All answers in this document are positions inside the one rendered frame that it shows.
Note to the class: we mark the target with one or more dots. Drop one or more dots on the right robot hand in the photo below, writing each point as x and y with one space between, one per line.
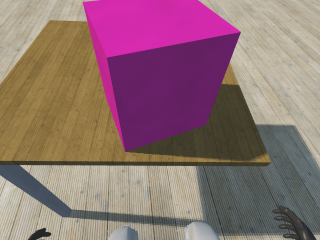
298 226

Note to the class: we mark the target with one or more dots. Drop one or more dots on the left robot hand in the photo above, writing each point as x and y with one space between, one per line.
39 233

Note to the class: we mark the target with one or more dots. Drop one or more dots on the carton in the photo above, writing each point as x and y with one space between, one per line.
161 62

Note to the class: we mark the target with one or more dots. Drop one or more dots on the table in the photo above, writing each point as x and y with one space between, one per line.
54 112

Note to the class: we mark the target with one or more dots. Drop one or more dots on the robot left thigh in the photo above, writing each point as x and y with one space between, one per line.
124 233

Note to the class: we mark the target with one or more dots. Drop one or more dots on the robot thigh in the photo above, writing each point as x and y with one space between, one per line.
124 233
199 231

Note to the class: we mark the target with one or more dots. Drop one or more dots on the robot right thigh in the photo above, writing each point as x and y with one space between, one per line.
199 231

